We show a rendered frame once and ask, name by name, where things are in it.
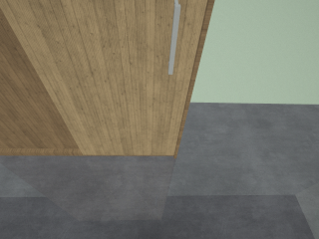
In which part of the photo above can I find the wardrobe door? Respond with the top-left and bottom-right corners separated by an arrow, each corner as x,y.
0,8 -> 79,149
0,0 -> 207,155

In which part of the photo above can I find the handle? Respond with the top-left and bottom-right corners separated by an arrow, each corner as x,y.
167,0 -> 181,75

